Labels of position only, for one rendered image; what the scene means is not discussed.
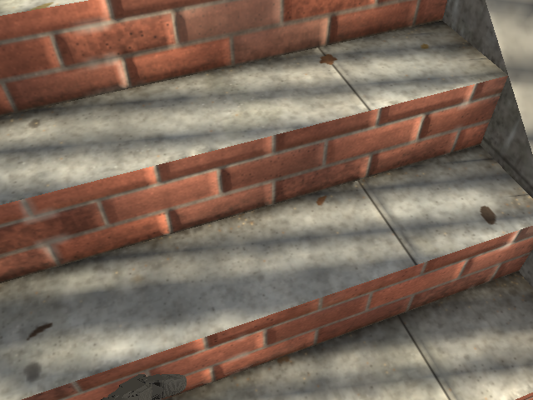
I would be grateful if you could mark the robot left hand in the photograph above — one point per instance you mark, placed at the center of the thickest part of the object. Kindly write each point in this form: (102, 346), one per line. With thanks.
(154, 387)

